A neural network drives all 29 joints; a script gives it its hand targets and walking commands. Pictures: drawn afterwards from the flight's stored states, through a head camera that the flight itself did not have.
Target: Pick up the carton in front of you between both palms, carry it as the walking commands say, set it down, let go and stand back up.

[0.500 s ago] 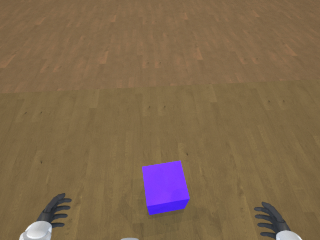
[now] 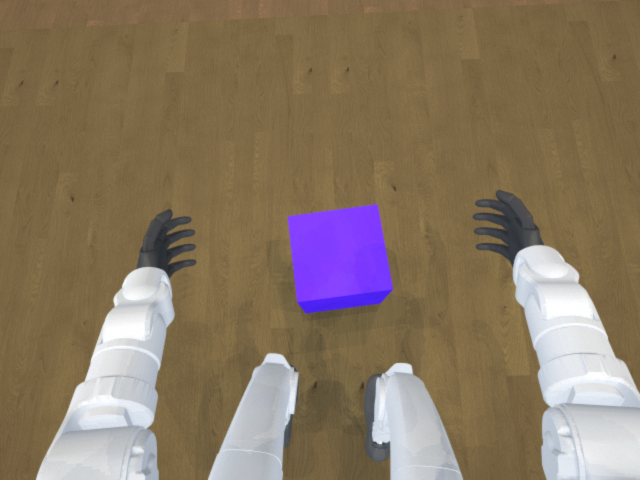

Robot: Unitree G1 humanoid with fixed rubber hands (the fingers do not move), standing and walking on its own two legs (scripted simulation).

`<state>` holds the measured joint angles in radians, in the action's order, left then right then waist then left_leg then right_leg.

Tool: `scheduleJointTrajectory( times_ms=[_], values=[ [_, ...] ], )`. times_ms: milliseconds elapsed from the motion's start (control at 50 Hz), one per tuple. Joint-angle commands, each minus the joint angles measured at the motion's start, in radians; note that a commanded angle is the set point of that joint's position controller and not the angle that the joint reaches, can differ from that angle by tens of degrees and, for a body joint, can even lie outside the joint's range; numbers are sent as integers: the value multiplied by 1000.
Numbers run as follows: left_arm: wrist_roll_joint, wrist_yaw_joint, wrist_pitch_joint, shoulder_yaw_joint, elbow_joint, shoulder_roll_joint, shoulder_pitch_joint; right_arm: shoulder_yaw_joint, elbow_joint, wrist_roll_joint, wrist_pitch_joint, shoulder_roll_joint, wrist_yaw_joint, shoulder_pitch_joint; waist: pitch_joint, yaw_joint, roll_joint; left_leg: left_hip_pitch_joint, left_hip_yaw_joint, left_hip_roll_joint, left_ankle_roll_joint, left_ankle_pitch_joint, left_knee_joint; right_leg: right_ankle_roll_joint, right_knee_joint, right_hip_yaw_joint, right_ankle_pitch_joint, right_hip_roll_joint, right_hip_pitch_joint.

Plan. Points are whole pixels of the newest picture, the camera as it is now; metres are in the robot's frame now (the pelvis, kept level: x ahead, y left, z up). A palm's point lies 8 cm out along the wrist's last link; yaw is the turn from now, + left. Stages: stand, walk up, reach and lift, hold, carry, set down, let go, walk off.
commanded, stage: reach and lift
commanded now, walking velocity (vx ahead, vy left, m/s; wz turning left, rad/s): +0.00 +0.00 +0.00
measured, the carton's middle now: (338, 264) +0.47 +0.02 -0.56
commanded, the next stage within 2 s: none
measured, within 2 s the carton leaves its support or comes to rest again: neither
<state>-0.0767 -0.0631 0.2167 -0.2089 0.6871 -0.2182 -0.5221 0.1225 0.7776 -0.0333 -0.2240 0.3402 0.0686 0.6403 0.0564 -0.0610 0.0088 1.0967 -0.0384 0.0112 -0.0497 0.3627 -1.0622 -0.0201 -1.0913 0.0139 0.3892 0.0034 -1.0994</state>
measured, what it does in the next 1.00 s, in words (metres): lowers itself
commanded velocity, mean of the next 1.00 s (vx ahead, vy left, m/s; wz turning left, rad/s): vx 0.00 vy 0.00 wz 0.00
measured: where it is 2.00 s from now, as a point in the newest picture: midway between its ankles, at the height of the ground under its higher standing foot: (328, 427)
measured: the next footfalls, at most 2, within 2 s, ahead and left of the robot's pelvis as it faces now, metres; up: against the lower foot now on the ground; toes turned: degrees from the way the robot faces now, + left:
none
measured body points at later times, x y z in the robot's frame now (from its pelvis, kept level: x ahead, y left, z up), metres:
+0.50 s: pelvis -0.01 +0.01 -0.06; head +0.31 -0.01 +0.26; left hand +0.47 +0.21 -0.18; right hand +0.55 -0.16 -0.18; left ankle +0.07 +0.15 -0.65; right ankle +0.06 -0.11 -0.65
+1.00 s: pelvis -0.06 +0.00 -0.25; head +0.31 -0.03 +0.02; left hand +0.45 +0.21 -0.41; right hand +0.51 -0.17 -0.42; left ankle +0.07 +0.15 -0.65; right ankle +0.06 -0.11 -0.65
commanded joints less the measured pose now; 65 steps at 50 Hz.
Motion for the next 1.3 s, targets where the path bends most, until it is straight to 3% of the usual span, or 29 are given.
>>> scheduleJointTrajectory(
  times_ms=[0, 40, 60, 80, 100, 120, 180, 200, 220, 360, 400, 460, 520, 540, 640, 680, 700, 720, 980, 1000, 1020, 1040, 1060, 1080, 1140, 1160, 1220, 1260, 1280],
  values=[
    [-28, -42, 10, -60, -80, -108, -455, 44, -2, -2, -5, 131, 0, 527, -733, -27, -84, -70, 91, -69, -4, -81, 47, 35, 91, -36, -96, -40, 284],
    [-6, -63, -1, -84, -90, -129, -501, 58, 11, 7, -9, 214, 3, 639, -844, -46, -53, -62, 101, -51, -7, -18, 43, 37, 49, -27, -37, -39, 284],
    [-23, -63, 1, -103, -33, -112, -504, 43, 62, 17, -11, 190, -2, 661, -846, -49, -176, 7, 86, -53, 8, -18, 42, 37, 66, -33, -39, -37, 286],
    [-5, -67, 13, -85, 10, -103, -548, 28, 110, -5, -16, 145, 3, 684, -799, -53, -95, 7, 95, -57, 8, 32, 54, 35, 68, -26, 16, -32, 239],
    [-9, -80, 20, -122, -33, -95, -612, 19, 123, 18, -9, 190, 8, 704, -874, -10, -137, -16, 99, -47, 1, 4, 40, 33, 90, -42, 18, -31, 271],
    [-11, -81, 26, -120, 6, -47, -597, 37, 116, 32, -7, 237, 9, 790, -880, -72, -98, 45, 120, -57, -15, 16, 35, 29, 55, -41, 23, -35, 299],
    [6, -72, -5, -138, 24, -28, -679, 30, 226, 51, -13, 143, 4, 817, -838, -52, -139, 161, 135, -57, -8, -30, 41, 32, 85, -72, 2, -34, 251],
    [66, -67, -29, -199, 31, -47, -609, 67, 174, 53, 17, 154, 2, 813, -889, -111, -104, 96, 136, -79, 0, -60, 29, 50, 69, -44, -66, -44, 226],
    [59, -67, -42, -195, 21, 8, -652, 70, 240, 62, 26, 136, 0, 806, -879, -49, -116, 123, 123, -71, -6, -49, 19, 37, 74, -66, -72, -48, 199],
    [110, -49, -115, -258, -47, 37, -682, 131, 184, 125, 89, 137, -9, 882, -1068, -93, -149, 74, 115, -87, -19, -351, -69, 29, -54, -41, -379, -85, 92],
    [71, -51, -120, -175, -79, 106, -670, 171, 161, 132, 120, 137, -8, 819, -1103, 3, -96, 60, 87, -80, -39, -407, -101, 13, -115, 9, -420, -83, -18],
    [86, -53, -138, -200, 54, 111, -613, 117, 278, 113, 124, 79, -1, 742, -1095, -66, -65, 54, 88, -76, -35, -483, -184, 28, -174, -19, -427, -85, -124],
    [77, -59, -146, -193, 20, 153, -550, 121, 186, 143, 149, 78, 8, 697, -1073, -3, -103, 167, 67, -91, -45, -472, -217, 18, -236, 1, -430, -83, -185],
    [146, -69, -148, -242, 17, 57, -563, 155, 210, 134, 142, 127, -4, 733, -1042, -59, -39, 210, 75, -80, -49, -425, -266, 29, -259, -34, -375, -80, -286],
    [82, -49, -189, -200, 118, 62, -571, 83, 152, 73, 168, 59, -48, 724, -1101, -15, -150, 486, 89, -72, -30, -434, -429, 49, -434, -54, -561, -64, -223],
    [32, -48, -217, -220, 43, -13, -632, 19, 75, 38, 169, 71, -55, 804, -1176, -93, -225, 477, 111, -80, -22, -443, -517, 68, -486, -49, -500, -56, -276],
    [10, -58, -218, -144, -4, -7, -628, 36, 38, 11, 174, 112, -61, 806, -1228, -32, -159, 508, 91, -68, -29, -423, -513, 47, -522, -60, -565, -53, -199],
    [-1, -61, -214, -140, 69, -17, -629, -26, 126, 17, 161, 66, -61, 793, -1179, -76, -163, 570, 122, -79, -36, -366, -522, 58, -562, -47, -490, -59, -185],
    [-124, -88, -153, -125, 212, -146, -974, -143, 274, -104, 112, 216, -119, 1151, -972, -97, -197, 716, 167, -30, -26, 62, -773, 48, -710, -62, 94, -21, -377],
    [-131, -85, -155, -41, 193, -140, -1009, -94, 312, -92, 115, 192, -113, 1130, -937, 2, -140, 780, 137, -28, -33, 97, -761, 25, -735, -30, 77, -22, -466],
    [-109, -81, -167, -107, 280, -140, -960, -157, 298, -111, 126, 172, -111, 1128, -941, -121, -169, 723, 171, -30, -30, 79, -810, 39, -726, -76, 127, -8, -425],
    [-95, -84, -170, -101, 303, -130, -997, -133, 357, -121, 136, 228, -106, 1174, -880, -48, -164, 735, 130, -18, -23, 113, -821, 39, -760, -53, 118, -7, -439],
    [-90, -85, -188, -90, 278, -143, -1007, -128, 304, -116, 146, 225, -109, 1185, -917, -88, -141, 720, 135, -30, -29, 41, -829, 37, -775, -58, 69, -3, -536],
    [-111, -91, -181, -45, 299, -122, -1021, -139, 376, -143, 149, 232, -105, 1190, -908, -45, -139, 675, 116, -11, -33, 51, -835, 32, -783, -46, 89, -2, -564],
    [-92, -100, -214, -89, 367, -122, -998, -172, 400, -140, 171, 233, -115, 1230, -878, -116, -151, 662, 137, -11, -40, -37, -891, 45, -850, -69, -19, 9, -497],
    [-117, -98, -214, -47, 328, -116, -1024, -166, 378, -157, 187, 240, -111, 1175, -896, -53, -98, 595, 113, -26, -34, -62, -891, 42, -869, -41, -56, -2, -511],
    [-132, -99, -241, -31, 282, -153, -1054, -139, 276, -151, 213, 269, -123, 1188, -1038, -41, -127, 529, 85, -22, -17, -240, -955, 50, -941, -54, -216, -18, -507],
    [-167, -105, -246, 49, 204, -122, -1088, -135, 298, -186, 213, 264, -132, 1138, -1131, -19, -10, 432, 94, -38, -23, -320, -978, 31, -961, -61, -292, -13, -507],
    [-245, -100, -231, 97, 280, -54, -1096, -164, 364, -162, 213, 260, -129, 1157, -1031, 27, -82, 541, 91, -47, -34, -268, -950, 25, -944, -45, -258, -13, -477]
  ],
)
